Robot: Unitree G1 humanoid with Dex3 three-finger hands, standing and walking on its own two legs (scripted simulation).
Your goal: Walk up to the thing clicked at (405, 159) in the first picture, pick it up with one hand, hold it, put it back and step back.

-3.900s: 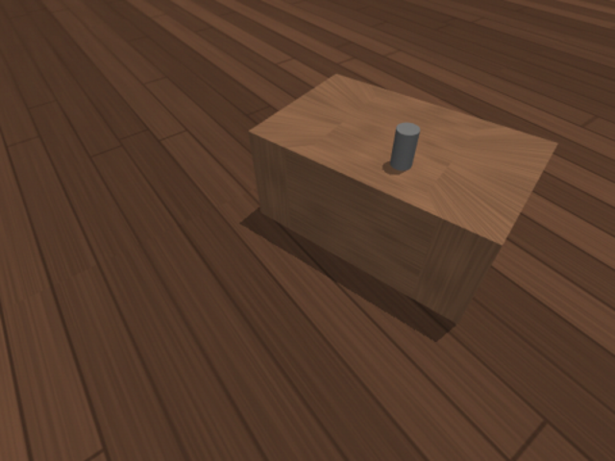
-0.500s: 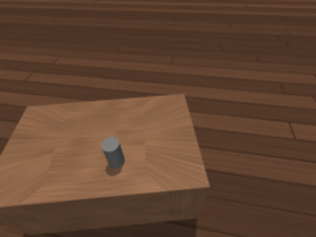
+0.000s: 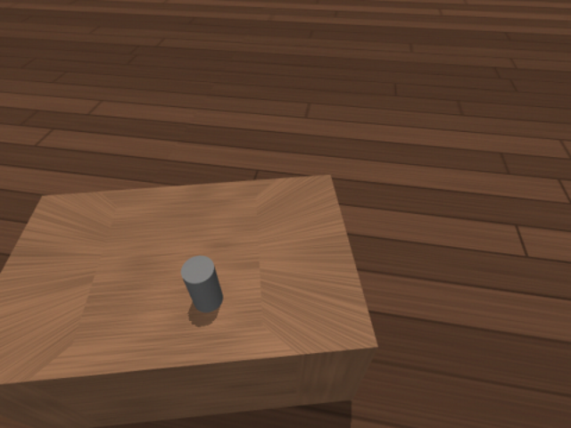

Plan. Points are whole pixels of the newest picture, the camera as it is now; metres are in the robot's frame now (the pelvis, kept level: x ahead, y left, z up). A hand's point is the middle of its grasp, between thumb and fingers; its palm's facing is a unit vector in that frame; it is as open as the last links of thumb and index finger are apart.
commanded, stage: walk up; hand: left
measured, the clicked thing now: (203, 285) +0.50 +0.22 -0.26
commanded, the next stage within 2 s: stand in 0.60 s
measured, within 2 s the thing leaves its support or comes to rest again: neither
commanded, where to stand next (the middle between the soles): +0.03 -0.01 m, yaw +4 degrees
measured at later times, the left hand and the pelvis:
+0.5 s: hand out of the picture +0.09 +0.25 -0.16, palm faces -0.01 -0.95 -0.32, open 7.4 cm; pelvis +0.01 +0.00 +0.00, yaw +0 degrees
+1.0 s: hand out of the picture +0.10 +0.25 -0.15, palm faces -0.01 -0.94 -0.35, open 7.4 cm; pelvis +0.01 +0.00 +0.00, yaw +1 degrees
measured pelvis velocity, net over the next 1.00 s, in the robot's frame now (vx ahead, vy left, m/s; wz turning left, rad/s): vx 0.01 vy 0.00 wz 0.02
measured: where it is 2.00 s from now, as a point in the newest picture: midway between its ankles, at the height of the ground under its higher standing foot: outside the picture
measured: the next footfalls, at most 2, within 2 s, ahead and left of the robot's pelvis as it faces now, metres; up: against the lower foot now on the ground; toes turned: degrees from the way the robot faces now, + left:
none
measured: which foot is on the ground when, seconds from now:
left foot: down 0.00-1.00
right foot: down 0.00-1.00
